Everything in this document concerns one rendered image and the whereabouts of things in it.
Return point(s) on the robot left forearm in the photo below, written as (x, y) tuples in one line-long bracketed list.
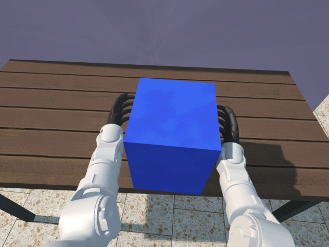
[(104, 167)]

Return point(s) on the carton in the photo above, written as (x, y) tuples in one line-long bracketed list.
[(172, 140)]

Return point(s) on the left robot upper arm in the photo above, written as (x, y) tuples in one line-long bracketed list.
[(88, 222)]

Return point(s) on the right robot upper arm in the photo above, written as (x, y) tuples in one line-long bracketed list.
[(248, 230)]

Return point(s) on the robot right forearm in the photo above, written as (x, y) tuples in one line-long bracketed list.
[(238, 190)]

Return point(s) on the table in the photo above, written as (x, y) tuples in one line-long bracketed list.
[(51, 113)]

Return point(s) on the right robot hand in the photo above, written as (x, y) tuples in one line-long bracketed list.
[(230, 132)]

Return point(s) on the left robot hand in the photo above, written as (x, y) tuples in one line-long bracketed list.
[(117, 112)]

